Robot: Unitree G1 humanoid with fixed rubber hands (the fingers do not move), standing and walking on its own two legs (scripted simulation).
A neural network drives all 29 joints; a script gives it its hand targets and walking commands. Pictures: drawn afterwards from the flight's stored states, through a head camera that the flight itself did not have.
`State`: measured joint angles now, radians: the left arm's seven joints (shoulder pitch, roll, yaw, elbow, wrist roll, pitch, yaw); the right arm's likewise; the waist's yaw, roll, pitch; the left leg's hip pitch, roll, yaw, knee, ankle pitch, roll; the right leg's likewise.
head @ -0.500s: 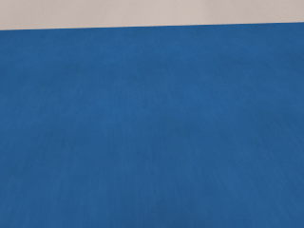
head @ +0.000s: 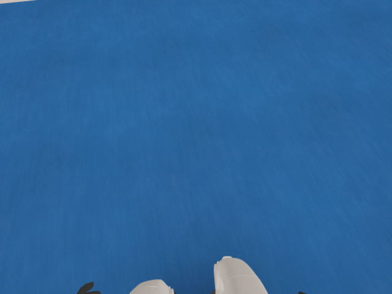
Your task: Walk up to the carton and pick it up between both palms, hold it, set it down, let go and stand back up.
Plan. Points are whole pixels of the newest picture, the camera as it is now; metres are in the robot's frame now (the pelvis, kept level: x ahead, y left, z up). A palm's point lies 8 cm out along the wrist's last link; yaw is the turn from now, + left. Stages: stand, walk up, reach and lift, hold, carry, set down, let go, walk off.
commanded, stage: walk up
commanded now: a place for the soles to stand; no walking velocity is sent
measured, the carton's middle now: out of the picture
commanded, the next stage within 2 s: none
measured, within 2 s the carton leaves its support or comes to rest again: neither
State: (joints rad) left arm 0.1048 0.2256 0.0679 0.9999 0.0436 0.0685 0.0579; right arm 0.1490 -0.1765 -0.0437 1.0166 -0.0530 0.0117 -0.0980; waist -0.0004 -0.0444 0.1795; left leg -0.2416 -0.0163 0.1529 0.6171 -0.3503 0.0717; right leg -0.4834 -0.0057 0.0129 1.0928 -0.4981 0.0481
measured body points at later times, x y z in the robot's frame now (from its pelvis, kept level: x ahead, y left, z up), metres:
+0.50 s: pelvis -0.09 -0.05 +0.00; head +0.00 -0.08 +0.44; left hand +0.06 +0.18 -0.14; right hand +0.00 -0.34 -0.14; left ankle -0.08 +0.06 -0.69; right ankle +0.00 -0.15 -0.72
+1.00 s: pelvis -0.27 -0.06 -0.03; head -0.26 -0.07 +0.42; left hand -0.04 +0.14 -0.15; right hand -0.31 -0.38 -0.14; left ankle -0.08 +0.04 -0.72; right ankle -0.34 -0.21 -0.73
